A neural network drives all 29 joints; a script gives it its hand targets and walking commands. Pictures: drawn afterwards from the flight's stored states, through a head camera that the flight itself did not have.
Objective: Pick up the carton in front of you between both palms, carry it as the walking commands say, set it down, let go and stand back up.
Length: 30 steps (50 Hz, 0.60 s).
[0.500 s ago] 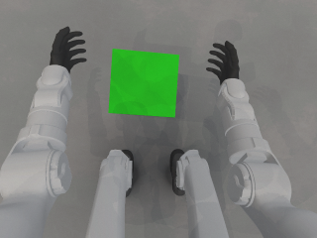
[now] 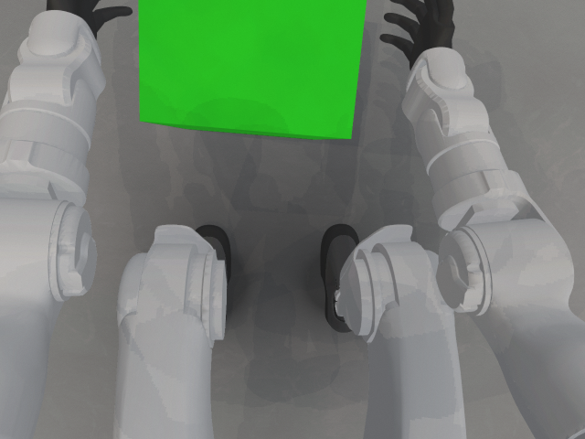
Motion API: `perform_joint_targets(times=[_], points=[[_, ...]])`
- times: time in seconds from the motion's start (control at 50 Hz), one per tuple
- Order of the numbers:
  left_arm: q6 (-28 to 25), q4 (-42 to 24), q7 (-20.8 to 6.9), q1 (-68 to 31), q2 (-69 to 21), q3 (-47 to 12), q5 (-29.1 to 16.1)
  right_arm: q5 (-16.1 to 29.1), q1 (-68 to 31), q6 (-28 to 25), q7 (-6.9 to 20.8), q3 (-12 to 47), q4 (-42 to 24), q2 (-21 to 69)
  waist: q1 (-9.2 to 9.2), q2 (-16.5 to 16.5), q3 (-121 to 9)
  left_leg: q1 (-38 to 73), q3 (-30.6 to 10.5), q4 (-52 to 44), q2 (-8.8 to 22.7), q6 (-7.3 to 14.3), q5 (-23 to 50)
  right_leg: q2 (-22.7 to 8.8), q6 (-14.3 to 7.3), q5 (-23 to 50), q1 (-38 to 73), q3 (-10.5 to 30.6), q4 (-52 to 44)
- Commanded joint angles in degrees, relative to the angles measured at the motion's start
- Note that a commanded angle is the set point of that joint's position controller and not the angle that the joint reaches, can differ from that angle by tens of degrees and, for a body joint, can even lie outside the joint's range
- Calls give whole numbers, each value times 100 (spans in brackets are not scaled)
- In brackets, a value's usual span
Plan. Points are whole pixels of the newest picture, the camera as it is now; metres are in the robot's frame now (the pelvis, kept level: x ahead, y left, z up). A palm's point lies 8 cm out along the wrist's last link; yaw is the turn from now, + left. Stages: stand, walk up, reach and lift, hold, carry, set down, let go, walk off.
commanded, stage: reach and lift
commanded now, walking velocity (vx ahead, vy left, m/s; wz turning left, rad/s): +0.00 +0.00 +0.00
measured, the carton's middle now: (254, 53) +0.52 +0.05 -0.26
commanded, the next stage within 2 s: none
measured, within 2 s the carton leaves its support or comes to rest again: leaves its support in 0.82 s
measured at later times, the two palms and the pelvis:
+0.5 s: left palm (101, 22) +0.52 +0.21 -0.19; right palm (411, 40) +0.53 -0.13 -0.19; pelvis +0.01 +0.00 -0.01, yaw +0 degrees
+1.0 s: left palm (101, 10) +0.52 +0.19 -0.15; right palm (415, 24) +0.53 -0.11 -0.14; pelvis +0.01 +0.00 -0.02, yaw +1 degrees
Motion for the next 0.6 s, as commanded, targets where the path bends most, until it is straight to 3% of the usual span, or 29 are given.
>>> perform_joint_targets(times=[0.0,0.06,0.14,0.2,0.3,0.52,0.56,0.58], points=[[-215,-511,85,-1554,828,-67,-114,167,-1387,-248,-1,52,-442,-639,124,423,-6780,3607,184,-888,209,-52,1238,-81,21,1159,3304,-396,-535],[-284,-682,158,-1565,821,-127,-216,463,-1339,-298,44,388,-239,-525,365,399,-6938,3729,200,-781,174,-38,1585,-45,4,1391,3324,-410,-345],[-324,-813,222,-1278,652,-102,-196,528,-1181,-347,92,507,-373,-487,445,436,-7056,4136,155,-678,132,-48,2073,19,17,1586,2979,-471,-239],[-309,-853,232,-1104,468,-186,-225,468,-941,-363,68,453,-347,-481,292,444,-7077,4250,143,-650,107,-64,2163,38,22,1620,2872,-508,-259],[-279,-646,183,-1022,240,-199,-156,232,-880,-386,67,230,-92,-496,111,504,-6355,3689,113,-745,105,-86,1717,24,-9,1263,2487,-476,-378],[-375,-440,245,-1580,-435,-435,-125,318,-1464,-478,15,602,-80,335,339,274,-6253,3292,195,-883,38,5,1312,157,-8,1170,2967,-353,-505],[-383,-354,253,-1655,-708,-465,-53,146,-1477,-490,-20,510,3,507,266,282,-6219,3304,175,-924,-1,12,1259,208,-28,1143,3015,-363,-536],[-385,-481,163,-1877,-1360,-729,-134,128,-1704,-507,50,650,-92,1026,213,293,-6195,3331,166,-927,-58,29,1265,262,-66,1143,2986,-369,-543]])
